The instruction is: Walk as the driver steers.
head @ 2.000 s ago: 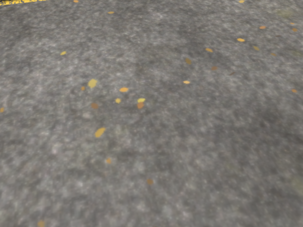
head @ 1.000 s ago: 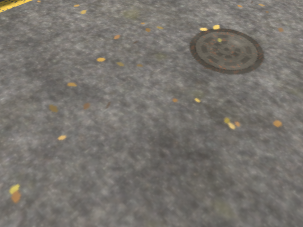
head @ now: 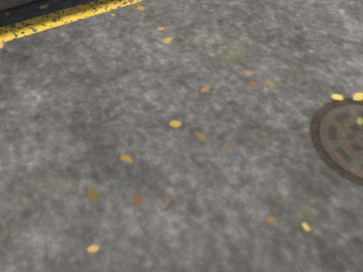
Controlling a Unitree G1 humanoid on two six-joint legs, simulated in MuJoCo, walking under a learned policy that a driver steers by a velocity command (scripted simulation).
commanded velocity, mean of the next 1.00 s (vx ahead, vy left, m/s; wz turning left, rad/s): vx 0.07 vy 0.00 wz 0.19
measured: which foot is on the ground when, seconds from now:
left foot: down 0.00-0.36, up 0.38-0.66, down 0.68-1.00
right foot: up 0.00-0.32, down 0.34-1.00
